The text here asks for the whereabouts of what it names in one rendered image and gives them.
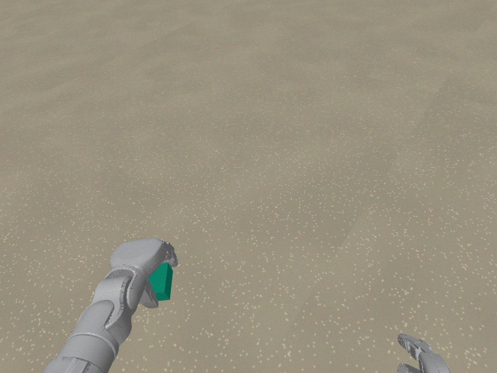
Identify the left robot arm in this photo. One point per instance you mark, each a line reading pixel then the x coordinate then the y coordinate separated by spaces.
pixel 94 343

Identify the right robot hand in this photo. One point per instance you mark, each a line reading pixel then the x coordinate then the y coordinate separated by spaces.
pixel 421 351

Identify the small box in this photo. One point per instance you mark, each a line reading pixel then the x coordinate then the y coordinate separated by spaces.
pixel 161 281

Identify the left robot hand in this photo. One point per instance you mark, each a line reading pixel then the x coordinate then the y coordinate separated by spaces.
pixel 146 255

